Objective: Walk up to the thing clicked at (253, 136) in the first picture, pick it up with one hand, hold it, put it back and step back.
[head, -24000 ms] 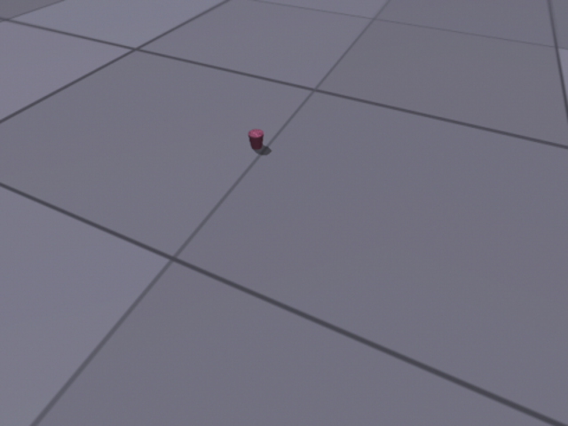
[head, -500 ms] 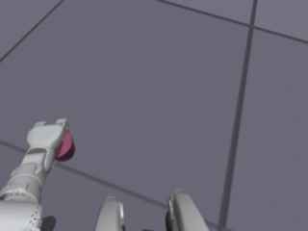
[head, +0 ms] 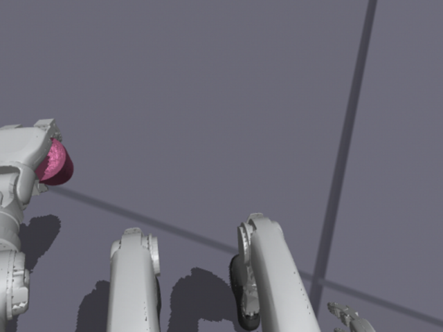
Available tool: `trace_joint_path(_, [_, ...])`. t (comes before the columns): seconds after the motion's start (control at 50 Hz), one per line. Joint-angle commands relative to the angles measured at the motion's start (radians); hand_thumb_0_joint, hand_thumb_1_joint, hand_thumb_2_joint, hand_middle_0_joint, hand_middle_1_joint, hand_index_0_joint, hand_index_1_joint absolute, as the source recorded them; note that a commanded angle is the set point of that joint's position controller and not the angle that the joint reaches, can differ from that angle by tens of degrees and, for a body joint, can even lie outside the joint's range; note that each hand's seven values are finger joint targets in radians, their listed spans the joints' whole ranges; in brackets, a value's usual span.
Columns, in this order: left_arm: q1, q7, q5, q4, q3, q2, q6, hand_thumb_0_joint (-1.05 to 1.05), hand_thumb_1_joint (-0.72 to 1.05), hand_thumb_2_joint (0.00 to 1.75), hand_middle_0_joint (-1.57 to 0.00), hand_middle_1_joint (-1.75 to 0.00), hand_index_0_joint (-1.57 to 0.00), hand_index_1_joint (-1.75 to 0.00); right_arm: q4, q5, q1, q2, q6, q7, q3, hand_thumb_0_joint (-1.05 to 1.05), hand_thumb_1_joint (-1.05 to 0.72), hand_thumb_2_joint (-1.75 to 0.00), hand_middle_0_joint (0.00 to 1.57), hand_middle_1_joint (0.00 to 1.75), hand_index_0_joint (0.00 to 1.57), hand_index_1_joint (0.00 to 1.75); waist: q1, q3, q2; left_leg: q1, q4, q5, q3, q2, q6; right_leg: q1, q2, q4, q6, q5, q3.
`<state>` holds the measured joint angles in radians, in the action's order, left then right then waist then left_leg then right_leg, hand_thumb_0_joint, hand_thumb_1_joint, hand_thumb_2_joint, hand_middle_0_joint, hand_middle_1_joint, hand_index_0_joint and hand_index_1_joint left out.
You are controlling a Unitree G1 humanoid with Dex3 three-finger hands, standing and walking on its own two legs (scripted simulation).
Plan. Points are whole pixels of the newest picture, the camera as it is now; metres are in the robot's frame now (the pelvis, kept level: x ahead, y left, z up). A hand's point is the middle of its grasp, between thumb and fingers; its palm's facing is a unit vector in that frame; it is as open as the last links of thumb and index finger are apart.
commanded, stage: crouch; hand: left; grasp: from above
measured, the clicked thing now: (49, 164) +0.45 +0.30 -0.20
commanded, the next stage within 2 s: lower in 0.76 s
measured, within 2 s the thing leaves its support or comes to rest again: rests again in 1.72 s
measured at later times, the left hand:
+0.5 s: hand (43, 165) +0.46 +0.32 -0.24, palm faces -0.49 -0.07 -0.87, open 11.2 cm
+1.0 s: hand (48, 164) +0.47 +0.33 -0.28, palm faces -0.49 -0.06 -0.87, open 11.2 cm
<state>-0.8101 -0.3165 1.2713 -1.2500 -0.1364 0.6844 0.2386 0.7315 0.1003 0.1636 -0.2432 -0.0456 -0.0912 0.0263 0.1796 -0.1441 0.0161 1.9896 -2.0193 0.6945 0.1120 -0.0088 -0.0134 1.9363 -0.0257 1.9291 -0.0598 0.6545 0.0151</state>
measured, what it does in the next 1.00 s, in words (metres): lowers itself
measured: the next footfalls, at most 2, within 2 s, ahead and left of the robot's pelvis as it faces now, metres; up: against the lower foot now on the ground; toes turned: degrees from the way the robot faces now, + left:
none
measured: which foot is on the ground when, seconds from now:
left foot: down 0.00-1.00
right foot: down 0.00-1.00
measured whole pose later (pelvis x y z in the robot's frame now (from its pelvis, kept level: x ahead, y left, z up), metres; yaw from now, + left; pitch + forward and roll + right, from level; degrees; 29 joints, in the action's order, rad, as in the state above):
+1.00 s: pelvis -0.01 +0.01 -0.11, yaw -5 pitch +36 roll -12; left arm -1.02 -0.27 1.34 -1.44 -0.19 0.96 0.31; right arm 0.67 0.15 0.17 -0.29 0.01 -0.16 -0.10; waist 0.28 0.00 -0.02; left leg 2.30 -2.37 0.70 0.17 0.01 0.01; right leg 2.20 0.00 2.23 -0.06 0.66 0.04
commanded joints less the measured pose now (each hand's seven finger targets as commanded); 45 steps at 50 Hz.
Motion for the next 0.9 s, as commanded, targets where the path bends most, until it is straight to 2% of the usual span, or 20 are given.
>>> trace_joint_path(0.0, [-0.438,-0.057,-0.021,0.198,-0.067,0.367,-0.01,0.0,0.31,1.05,-0.62,-1.22,-0.69,-1.15,-0.016,0.005,0.237,-0.252,-0.002,0.006,0.076,0.0,-0.92,-0.9,0.2,0.3,0.2,0.3,0.004,-0.742,0.348,-0.655,0.204,-0.363,-0.04,0.004,0.01,-0.212,0.016,-0.127,0.091,-0.252,0.077])
trace_joint_path(0.04, [-0.428,-0.053,-0.015,0.182,-0.081,0.399,-0.017,0.0,0.31,1.07,-0.64,-1.21,-0.7,-1.15,-0.019,0.008,0.236,-0.249,0.005,0.001,0.07,0.0,-0.92,-0.91,0.2,0.3,0.2,0.3,-0.005,-0.745,0.317,-0.59,0.175,-0.33,-0.054,0.009,0.021,-0.23,0.024,-0.115,0.091,-0.245,0.077])
trace_joint_path(0.08, [-0.449,-0.039,-0.02,0.166,-0.074,0.392,-0.018,0.0,0.36,1.1,-0.65,-1.25,-0.72,-1.18,-0.026,0.012,0.24,-0.255,0.005,-0.006,0.066,0.0,-0.92,-0.9,0.2,0.3,0.2,0.3,0.013,-0.722,0.322,-0.567,0.164,-0.322,-0.049,0.008,0.018,-0.211,0.018,-0.092,0.09,-0.242,0.08])
trace_joint_path(0.14, [-0.432,-0.014,-0.024,0.123,-0.067,0.401,-0.02,0.0,0.36,1.07,-0.65,-1.24,-0.72,-1.17,-0.028,0.011,0.239,-0.259,0.013,-0.01,0.063,0.0,-0.92,-0.9,0.2,0.3,0.2,0.3,0.017,-0.675,0.302,-0.517,0.134,-0.303,-0.05,0.01,0.022,-0.181,0.021,-0.076,0.088,-0.231,0.084])
trace_joint_path(0.2, [-0.438,0.012,-0.025,0.128,-0.061,0.413,-0.009,0.0,0.37,1.08,-0.65,-1.26,-0.72,-1.19,-0.036,0.015,0.238,-0.264,0.023,-0.019,0.059,0.0,-0.92,-0.9,0.2,0.3,0.2,0.3,0.022,-0.69,0.308,-0.489,0.095,-0.319,-0.057,0.011,0.024,-0.186,0.025,-0.046,0.087,-0.248,0.084])
trace_joint_path(0.24, [-0.457,0.021,-0.021,0.126,-0.079,0.458,0.001,0.0,0.37,1.09,-0.64,-1.27,-0.71,-1.2,-0.042,0.015,0.245,-0.27,0.032,-0.023,0.055,0.0,-0.92,-0.9,0.2,0.3,0.2,0.3,0.027,-0.696,0.294,-0.454,0.075,-0.306,-0.063,0.014,0.027,-0.196,0.027,-0.036,0.085,-0.247,0.083])
trace_joint_path(0.28, [-0.435,0.029,-0.026,0.112,-0.079,0.449,0.013,0.0,0.39,1.1,-0.67,-1.27,-0.73,-1.19,-0.039,0.022,0.247,-0.269,0.036,-0.029,0.045,0.0,-0.92,-0.9,0.2,0.3,0.2,0.3,0.024,-0.653,0.295,-0.435,0.064,-0.304,-0.061,0.014,0.025,-0.175,0.025,-0.022,0.085,-0.241,0.086])
trace_joint_path(0.3, [-0.455,0.031,-0.02,0.111,-0.077,0.466,0.021,0.0,0.38,1.09,-0.66,-1.26,-0.73,-1.19,-0.037,0.021,0.241,-0.273,0.04,-0.03,0.044,0.0,-0.92,-0.9,0.2,0.3,0.2,0.3,0.028,-0.659,0.306,-0.424,0.048,-0.305,-0.064,0.013,0.027,-0.169,0.031,-0.012,0.086,-0.245,0.086])
trace_joint_path(0.36, [-0.46,0.026,-0.003,0.102,-0.106,0.513,0.04,0.0,0.35,1.09,-0.63,-1.26,-0.7,-1.19,-0.04,0.026,0.247,-0.283,0.049,-0.034,0.037,0.0,-0.92,-0.9,0.2,0.3,0.2,0.3,0.03,-0.678,0.306,-0.416,0.026,-0.301,-0.06,0.015,0.027,-0.156,0.033,0.012,0.085,-0.241,0.091])
trace_joint_path(0.4, [-0.482,0.024,0.002,0.102,-0.096,0.507,0.055,0.0,0.37,1.1,-0.64,-1.27,-0.71,-1.19,-0.04,0.034,0.247,-0.285,0.053,-0.039,0.028,0.0,-0.92,-0.9,0.2,0.3,0.2,0.3,0.048,-0.653,0.314,-0.392,0.013,-0.291,-0.057,0.015,0.027,-0.143,0.032,0.026,0.084,-0.237,0.098])
trace_joint_path(0.44, [-0.487,0.012,0.004,0.078,-0.116,0.534,0.062,0.0,0.36,1.09,-0.63,-1.27,-0.71,-1.19,-0.04,0.034,0.241,-0.291,0.054,-0.038,0.023,0.0,-0.91,-0.9,0.2,0.3,0.2,0.3,0.043,-0.625,0.326,-0.379,0.014,-0.254,-0.056,0.016,0.027,-0.11,0.031,0.033,0.085,-0.209,0.102])
trace_joint_path(0.5, [-0.513,0.002,0.028,0.079,-0.114,0.561,0.073,0.0,0.36,1.11,-0.65,-1.25,-0.71,-1.18,-0.036,0.041,0.244,-0.299,0.057,-0.041,0.014,0.0,-0.91,-0.9,0.2,0.3,0.2,0.3,0.048,-0.639,0.36,-0.391,0.003,-0.244,-0.047,0.013,0.022,-0.084,0.034,0.057,0.088,-0.2,0.11])
trace_joint_path(0.6, [-0.529,-0.009,0.041,0.05,-0.106,0.563,0.068,0.0,0.34,1.12,-0.65,-1.23,-0.7,-1.18,-0.035,0.046,0.247,-0.31,0.058,-0.044,-0.001,0.0,-0.91,-0.9,0.2,0.3,0.2,0.3,0.062,-0.621,0.387,-0.4,-0.002,-0.241,-0.029,0.01,0.016,-0.027,0.032,0.085,0.09,-0.197,0.124])
trace_joint_path(0.64, [-0.545,-0.012,0.036,0.044,-0.11,0.572,0.065,0.0,0.36,1.09,-0.63,-1.25,-0.7,-1.18,-0.042,0.045,0.246,-0.314,0.056,-0.046,0.001,0.0,-0.91,-0.9,0.2,0.3,0.2,0.3,0.07,-0.599,0.414,-0.396,-0.002,-0.223,-0.023,0.009,0.012,0.001,0.027,0.097,0.091,-0.184,0.125])
trace_joint_path(0.68, [-0.546,-0.01,0.044,0.038,-0.093,0.56,0.062,0.0,0.35,1.12,-0.65,-1.23,-0.7,-1.18,-0.038,0.048,0.242,-0.316,0.06,-0.045,-0.009,0.0,-0.91,-0.9,0.2,0.3,0.2,0.3,0.076,-0.6,0.407,-0.394,-0.012,-0.224,-0.02,0.009,0.015,0.014,0.031,0.099,0.089,-0.187,0.13])
trace_joint_path(0.74, [-0.559,-0.013,0.04,0.04,-0.108,0.592,0.062,0.0,0.36,1.17,-0.65,-1.27,-0.7,-1.21,-0.041,0.048,0.243,-0.32,0.06,-0.047,-0.013,0.0,-0.91,-0.9,0.2,0.3,0.2,0.3,0.078,-0.604,0.4,-0.364,-0.034,-0.224,-0.026,0.011,0.018,-0.008,0.031,0.108,0.087,-0.2,0.126])
trace_joint_path(0.76, [-0.526,-0.01,0.04,0.019,-0.103,0.582,0.056,0.0,0.38,1.17,-0.68,-1.26,-0.73,-1.21,-0.045,0.05,0.248,-0.315,0.059,-0.049,-0.022,0.0,-0.92,-0.9,0.2,0.3,0.2,0.3,0.07,-0.599,0.395,-0.378,-0.036,-0.238,-0.026,0.013,0.018,-0.008,0.031,0.106,0.088,-0.204,0.126])
trace_joint_path(0.78, [-0.548,-0.006,0.037,0.026,-0.097,0.575,0.057,0.0,0.4,1.19,-0.69,-1.28,-0.73,-1.23,-0.046,0.051,0.246,-0.322,0.058,-0.049,-0.016,0.0,-0.91,-0.9,0.2,0.3,0.2,0.3,0.088,-0.596,0.394,-0.378,-0.041,-0.241,-0.018,0.009,0.016,0.008,0.029,0.114,0.086,-0.208,0.128])
trace_joint_path(0.82, [-0.557,-0.004,0.039,0.027,-0.101,0.59,0.061,0.0,0.41,1.21,-0.71,-1.26,-0.75,-1.22,-0.048,0.051,0.244,-0.324,0.061,-0.048,-0.023,0.0,-0.92,-0.9,0.2,0.3,0.2,0.3,0.088,-0.593,0.393,-0.364,-0.052,-0.247,-0.021,0.011,0.02,0.004,0.033,0.117,0.084,-0.216,0.129])
trace_joint_path(0.88, [-0.529,0.0,0.044,0.007,-0.094,0.587,0.06,0.0,0.37,1.14,-0.7,-1.24,-0.74,-1.19,-0.048,0.052,0.244,-0.324,0.063,-0.05,-0.034,0.0,-0.92,-0.9,0.2,0.3,0.2,0.3,0.085,-0.576,0.391,-0.346,-0.063,-0.264,-0.021,0.013,0.019,0.005,0.033,0.126,0.085,-0.227,0.13])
